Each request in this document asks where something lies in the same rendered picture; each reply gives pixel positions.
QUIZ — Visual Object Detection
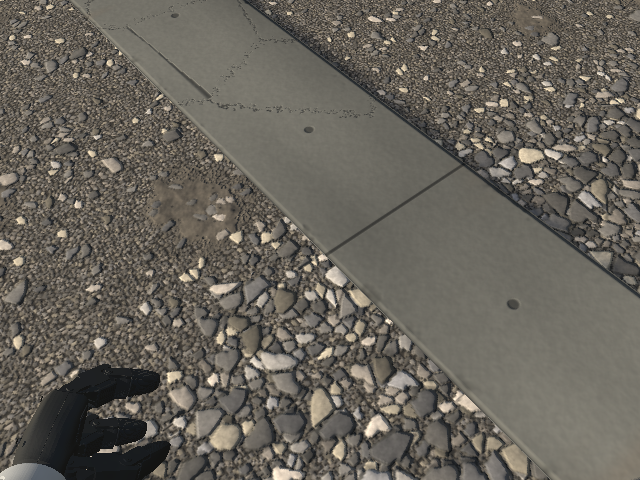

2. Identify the robot left hand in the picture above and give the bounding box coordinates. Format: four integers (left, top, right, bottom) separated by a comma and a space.
12, 364, 171, 480

